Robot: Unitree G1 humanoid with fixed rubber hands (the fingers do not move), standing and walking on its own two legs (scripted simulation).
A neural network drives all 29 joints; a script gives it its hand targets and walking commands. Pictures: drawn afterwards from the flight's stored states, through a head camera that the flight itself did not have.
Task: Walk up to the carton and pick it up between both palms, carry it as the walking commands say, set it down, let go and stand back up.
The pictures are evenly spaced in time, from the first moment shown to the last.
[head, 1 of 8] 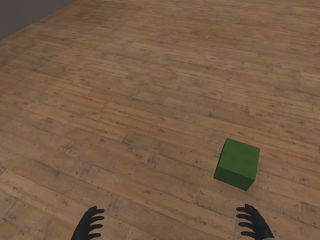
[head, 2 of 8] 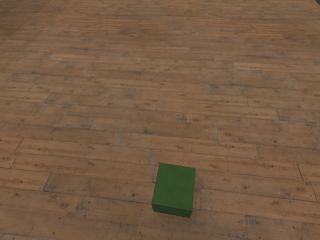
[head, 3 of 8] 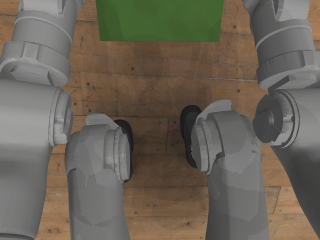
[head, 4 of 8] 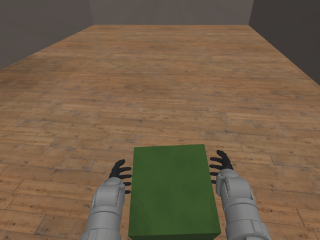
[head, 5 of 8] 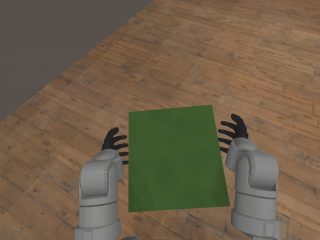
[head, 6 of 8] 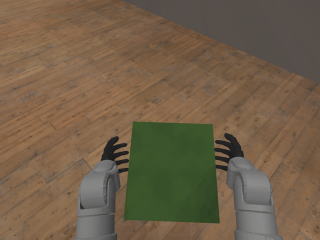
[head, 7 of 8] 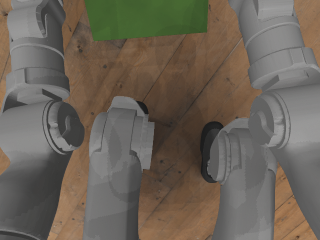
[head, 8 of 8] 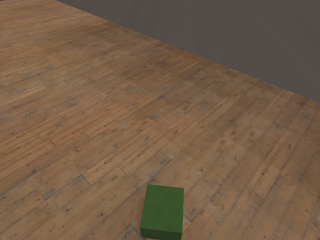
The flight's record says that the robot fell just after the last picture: no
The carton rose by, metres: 0.67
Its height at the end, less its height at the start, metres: +0.00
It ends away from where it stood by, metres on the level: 3.58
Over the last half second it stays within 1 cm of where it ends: yes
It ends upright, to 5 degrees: yes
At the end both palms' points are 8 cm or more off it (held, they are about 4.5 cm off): yes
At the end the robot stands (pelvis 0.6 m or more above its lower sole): yes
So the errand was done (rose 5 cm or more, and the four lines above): yes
